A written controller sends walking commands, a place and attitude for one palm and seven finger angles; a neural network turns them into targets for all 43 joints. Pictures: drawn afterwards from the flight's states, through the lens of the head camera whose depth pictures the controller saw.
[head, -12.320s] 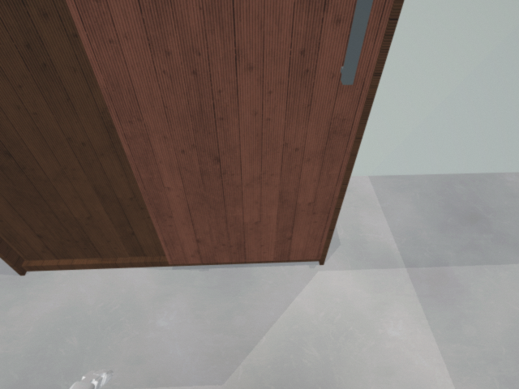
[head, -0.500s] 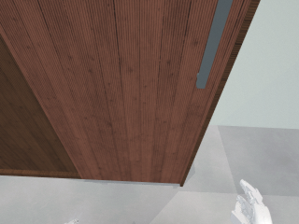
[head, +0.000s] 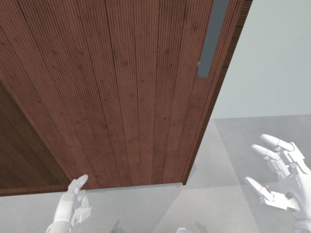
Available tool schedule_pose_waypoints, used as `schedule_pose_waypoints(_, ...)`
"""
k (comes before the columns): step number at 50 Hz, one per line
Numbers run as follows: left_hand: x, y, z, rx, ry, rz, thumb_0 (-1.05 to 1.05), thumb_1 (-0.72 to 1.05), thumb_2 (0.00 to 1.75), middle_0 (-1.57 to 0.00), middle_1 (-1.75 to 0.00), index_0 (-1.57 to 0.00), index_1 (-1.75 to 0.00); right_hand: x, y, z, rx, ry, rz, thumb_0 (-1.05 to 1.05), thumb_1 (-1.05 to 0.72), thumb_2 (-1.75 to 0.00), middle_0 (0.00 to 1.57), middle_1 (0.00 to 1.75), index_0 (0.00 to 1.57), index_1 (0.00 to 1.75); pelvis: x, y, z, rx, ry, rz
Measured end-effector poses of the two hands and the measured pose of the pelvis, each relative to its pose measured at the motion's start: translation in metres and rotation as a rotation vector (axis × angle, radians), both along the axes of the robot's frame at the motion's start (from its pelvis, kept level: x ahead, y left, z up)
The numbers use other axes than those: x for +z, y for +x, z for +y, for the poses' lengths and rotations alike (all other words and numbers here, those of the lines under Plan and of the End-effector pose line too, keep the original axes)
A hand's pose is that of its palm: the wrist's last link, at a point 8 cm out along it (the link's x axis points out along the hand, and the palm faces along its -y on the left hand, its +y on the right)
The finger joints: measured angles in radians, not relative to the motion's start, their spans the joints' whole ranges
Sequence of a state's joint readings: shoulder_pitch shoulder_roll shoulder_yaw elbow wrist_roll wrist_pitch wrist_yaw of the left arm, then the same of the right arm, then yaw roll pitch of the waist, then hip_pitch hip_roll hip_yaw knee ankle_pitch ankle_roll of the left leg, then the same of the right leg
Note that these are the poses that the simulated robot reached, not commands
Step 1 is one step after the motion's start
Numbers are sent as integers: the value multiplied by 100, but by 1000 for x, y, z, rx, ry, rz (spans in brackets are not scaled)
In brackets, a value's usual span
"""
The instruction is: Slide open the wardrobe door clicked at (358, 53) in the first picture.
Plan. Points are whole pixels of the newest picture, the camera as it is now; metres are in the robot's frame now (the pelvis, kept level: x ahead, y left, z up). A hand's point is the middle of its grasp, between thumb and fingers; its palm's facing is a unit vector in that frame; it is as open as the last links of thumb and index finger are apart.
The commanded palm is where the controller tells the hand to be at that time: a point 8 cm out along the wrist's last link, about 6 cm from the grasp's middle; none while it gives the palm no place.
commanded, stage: raise the hand with hooked fingers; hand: right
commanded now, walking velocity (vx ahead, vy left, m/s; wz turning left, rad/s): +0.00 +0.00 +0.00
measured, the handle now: (211, 26) +0.52 -0.13 +0.30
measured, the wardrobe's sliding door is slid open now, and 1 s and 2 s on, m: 0.00 0.00 0.00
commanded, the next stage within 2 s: move the hooked fingers beside the handle in 1.44 s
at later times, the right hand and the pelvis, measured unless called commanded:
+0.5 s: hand (294, 136) +0.27 -0.27 +0.19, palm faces -0.05 +0.99 -0.14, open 13.0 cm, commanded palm +0.24 -0.32 +0.22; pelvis +0.02 -0.04 +0.03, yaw +2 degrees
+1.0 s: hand out of the picture +0.27 -0.32 +0.33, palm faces +0.08 +0.98 -0.19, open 14.0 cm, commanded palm +0.24 -0.35 +0.31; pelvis -0.01 -0.03 +0.04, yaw +1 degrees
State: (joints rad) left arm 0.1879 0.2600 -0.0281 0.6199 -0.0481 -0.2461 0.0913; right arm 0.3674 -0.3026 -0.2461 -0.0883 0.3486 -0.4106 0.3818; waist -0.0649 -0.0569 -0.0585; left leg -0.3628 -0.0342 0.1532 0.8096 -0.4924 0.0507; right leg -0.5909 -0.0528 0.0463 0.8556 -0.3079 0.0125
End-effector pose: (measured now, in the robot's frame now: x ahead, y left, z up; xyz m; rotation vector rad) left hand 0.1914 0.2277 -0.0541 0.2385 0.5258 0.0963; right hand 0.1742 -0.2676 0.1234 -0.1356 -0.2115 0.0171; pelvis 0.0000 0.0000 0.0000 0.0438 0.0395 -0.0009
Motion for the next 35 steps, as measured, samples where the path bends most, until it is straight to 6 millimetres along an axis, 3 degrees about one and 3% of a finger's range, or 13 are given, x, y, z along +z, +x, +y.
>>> schedule_pose_waypoints(3, -9, -15, -7, 46, -56, 42, 2, 90, 90, -21, -30, -21, -30, -4, 36, 1, 93, -19, 147, 1, -25, -63, 24, 71, 25, 71, 5, 3, 0, 21, -15, 7)
schedule_pose_waypoints(6, -11, -31, -6, 100, -85, 72, 2, 90, 90, -21, -30, -21, -30, -7, 59, -10, 96, 12, 279, 0, -18, -60, 25, 76, 26, 76, 12, 10, -2, 47, -30, 12)
schedule_pose_waypoints(12, 0, -46, 5, 150, -46, 83, 2, 90, 90, -21, -30, -21, -30, 39, 65, -37, -6, 45, 111, 0, -5, -54, 26, 85, 27, 85, 20, 28, -12, 70, -37, 8)
schedule_pose_waypoints(14, 5, -44, 9, 148, -20, 77, 2, 90, 90, -21, -30, -21, -30, 49, 64, -43, -10, 47, 59, 0, 0, -52, 26, 88, 27, 88, 22, 31, -17, 68, -34, 2)
schedule_pose_waypoints(17, 13, -33, 10, 141, 11, 53, 2, 90, 90, -21, -30, -21, -30, 49, 67, -48, 8, 62, 86, 0, 7, -49, 27, 92, 27, 92, 23, 31, -26, 61, -29, -11)
schedule_pose_waypoints(22, 32, -7, -5, 109, 30, -27, 2, 91, 90, -20, -30, -20, -30, 49, 74, -50, 39, 29, 175, 0, 19, -44, 27, 100, 28, 100, 26, 26, -37, 48, -25, -33)
schedule_pose_waypoints(26, 48, 12, -29, 54, 8, -100, 2, 91, 90, -20, -30, -20, -30, 84, 72, -56, 30, -17, 62, -1, 28, -40, 28, 106, 29, 106, 29, 22, -40, 42, -23, -53)
schedule_pose_waypoints(30, 55, 25, -54, -10, -36, -136, 2, 90, 90, -20, -30, -20, -30, 124, 68, -74, -17, -22, -47, -1, 37, -36, 29, 112, 30, 112, 32, 18, -42, 32, -20, -77)
schedule_pose_waypoints(35, 53, 26, -74, -64, -83, -118, 2, 90, 90, -21, -30, -21, -30, 137, 69, -97, -87, -13, 32, -1, 45, -33, 30, 117, 30, 117, 34, 8, -43, 16, -18, -93)
